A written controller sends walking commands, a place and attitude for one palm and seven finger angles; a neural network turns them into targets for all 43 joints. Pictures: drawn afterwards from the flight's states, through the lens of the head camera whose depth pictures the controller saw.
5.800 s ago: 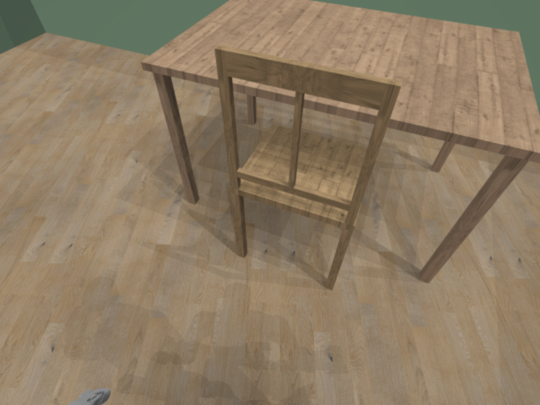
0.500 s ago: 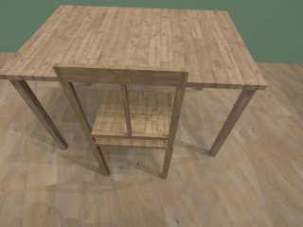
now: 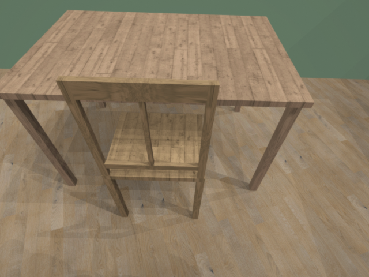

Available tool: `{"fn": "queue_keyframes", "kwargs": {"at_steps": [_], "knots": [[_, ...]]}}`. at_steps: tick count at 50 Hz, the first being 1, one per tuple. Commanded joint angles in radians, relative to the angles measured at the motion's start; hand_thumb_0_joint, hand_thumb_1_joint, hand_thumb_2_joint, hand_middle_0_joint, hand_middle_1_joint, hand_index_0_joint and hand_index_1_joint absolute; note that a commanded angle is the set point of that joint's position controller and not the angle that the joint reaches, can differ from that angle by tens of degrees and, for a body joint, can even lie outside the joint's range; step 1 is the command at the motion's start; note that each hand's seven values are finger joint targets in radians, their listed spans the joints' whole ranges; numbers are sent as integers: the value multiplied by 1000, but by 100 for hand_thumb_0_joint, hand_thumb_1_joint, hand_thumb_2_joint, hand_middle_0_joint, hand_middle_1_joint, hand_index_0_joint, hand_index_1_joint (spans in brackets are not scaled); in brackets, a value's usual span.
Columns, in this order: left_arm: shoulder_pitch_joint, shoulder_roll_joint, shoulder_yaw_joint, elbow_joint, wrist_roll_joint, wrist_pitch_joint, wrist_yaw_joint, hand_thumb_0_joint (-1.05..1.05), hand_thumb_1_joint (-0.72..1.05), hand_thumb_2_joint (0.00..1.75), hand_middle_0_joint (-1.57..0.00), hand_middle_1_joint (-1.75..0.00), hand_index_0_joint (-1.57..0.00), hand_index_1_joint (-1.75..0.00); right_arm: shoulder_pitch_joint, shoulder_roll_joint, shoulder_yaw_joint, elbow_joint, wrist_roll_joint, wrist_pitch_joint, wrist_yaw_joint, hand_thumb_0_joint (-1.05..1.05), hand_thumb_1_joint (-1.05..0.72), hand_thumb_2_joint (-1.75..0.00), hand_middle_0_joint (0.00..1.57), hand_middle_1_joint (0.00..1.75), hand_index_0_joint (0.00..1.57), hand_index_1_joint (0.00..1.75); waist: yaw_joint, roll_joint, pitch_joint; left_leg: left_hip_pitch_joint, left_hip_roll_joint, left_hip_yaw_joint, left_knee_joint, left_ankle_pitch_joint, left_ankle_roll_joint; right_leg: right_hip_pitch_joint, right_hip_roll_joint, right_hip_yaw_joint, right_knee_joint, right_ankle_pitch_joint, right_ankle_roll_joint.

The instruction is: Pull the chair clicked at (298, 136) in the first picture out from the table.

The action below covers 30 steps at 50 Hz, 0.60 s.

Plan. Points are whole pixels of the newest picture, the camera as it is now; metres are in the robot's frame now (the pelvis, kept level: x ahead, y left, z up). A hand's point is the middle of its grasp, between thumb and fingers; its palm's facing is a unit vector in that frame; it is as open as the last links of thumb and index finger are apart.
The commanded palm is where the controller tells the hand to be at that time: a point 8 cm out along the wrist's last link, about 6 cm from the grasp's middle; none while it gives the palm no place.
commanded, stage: look again from close up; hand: left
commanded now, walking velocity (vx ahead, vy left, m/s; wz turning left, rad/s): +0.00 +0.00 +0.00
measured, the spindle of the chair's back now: (147, 136) +0.55 +0.15 -0.09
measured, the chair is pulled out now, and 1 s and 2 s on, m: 0.00 0.00 0.00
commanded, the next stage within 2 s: shuffle to correct the standing spot in 0.16 s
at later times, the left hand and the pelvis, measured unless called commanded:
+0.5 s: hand out of the picture +0.00 +0.16 -0.18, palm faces +0.01 -0.99 -0.16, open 7.4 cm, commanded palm none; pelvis +0.03 -0.01 +0.00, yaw +0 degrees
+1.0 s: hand out of the picture +0.11 +0.14 -0.18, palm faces +0.06 -0.99 -0.15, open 7.4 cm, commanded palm none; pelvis +0.12 -0.02 +0.00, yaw +0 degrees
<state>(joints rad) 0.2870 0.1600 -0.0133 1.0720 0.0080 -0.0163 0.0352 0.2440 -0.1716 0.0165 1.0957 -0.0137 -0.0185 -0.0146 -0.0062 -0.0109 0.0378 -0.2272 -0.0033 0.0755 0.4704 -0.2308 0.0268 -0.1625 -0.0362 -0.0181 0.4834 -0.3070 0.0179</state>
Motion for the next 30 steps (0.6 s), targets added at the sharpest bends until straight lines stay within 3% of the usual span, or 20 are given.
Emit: {"fn": "queue_keyframes", "kwargs": {"at_steps": [1,13,16,20,22,24,26,28,29,30], "knots": [[76,105,17,-19,4,-11,5,0,90,90,-20,-30,-20,-30,38,-95,-20,-27,7,-12,-5,0,-90,-90,20,30,20,30,10,-2,11,29,92,-98,-93,91,8,-49,-65,64,-105,123,-39],[93,91,16,5,3,-10,7,0,90,90,-20,-30,-20,-30,48,-81,-18,8,8,-13,-9,0,-90,-90,20,30,20,30,13,7,10,48,100,-93,-96,148,8,-30,-68,54,-110,178,-34],[108,84,18,18,10,-6,0,0,90,90,-20,-30,-20,-30,63,-89,-24,19,3,-6,-6,0,-90,-90,20,30,20,30,6,-10,30,42,102,-98,-107,-61,18,-65,-49,36,-104,-27,-43],[114,74,25,14,17,-3,-14,0,90,90,-20,-30,-20,-30,71,-104,-39,14,-2,-1,-3,0,-90,-90,20,30,20,30,4,57,85,-5,144,-160,-177,-287,46,-120,-15,-10,-44,-133,-52],[124,65,26,13,20,-6,-18,0,90,90,-20,-30,-20,-30,74,-114,-47,9,-4,-3,-3,0,-90,-90,20,30,20,30,6,87,94,-14,164,-184,-188,-297,61,-132,-7,-30,-3,-102,-55],[134,57,28,17,19,-10,-21,0,90,90,-20,-30,-20,-30,82,-115,-50,5,-4,-10,-6,0,-90,-90,20,30,20,30,8,88,84,-1,177,-187,-167,-223,74,-135,-5,-36,16,-61,-59],[147,57,32,20,18,-15,-22,0,90,90,-20,-30,-20,-30,88,-106,-50,2,-4,-16,-9,0,-90,-90,20,30,20,30,12,67,72,-3,169,-167,-115,-117,76,-112,-10,-23,11,-17,-65],[177,65,38,31,16,-20,-19,0,90,90,-20,-30,-20,-30,80,-93,-47,-4,-3,-24,-12,0,-90,-90,20,30,20,30,21,20,35,-7,140,-110,-18,24,66,-58,-33,17,-6,74,-77],[201,79,43,40,14,-24,-17,0,90,90,-20,-30,-20,-30,68,-80,-45,-9,-2,-28,-13,0,-90,-90,20,30,20,30,30,-35,13,-34,108,-59,65,82,53,-4,-60,59,-27,161,-88],[237,100,49,54,14,-27,-13,0,90,90,-20,-30,-20,-30,48,-55,-40,-20,-1,-31,-13,0,-90,-90,20,30,20,30,42,-135,13,-122,68,2,144,58,35,86,-100,111,-57,306,-105]]}}
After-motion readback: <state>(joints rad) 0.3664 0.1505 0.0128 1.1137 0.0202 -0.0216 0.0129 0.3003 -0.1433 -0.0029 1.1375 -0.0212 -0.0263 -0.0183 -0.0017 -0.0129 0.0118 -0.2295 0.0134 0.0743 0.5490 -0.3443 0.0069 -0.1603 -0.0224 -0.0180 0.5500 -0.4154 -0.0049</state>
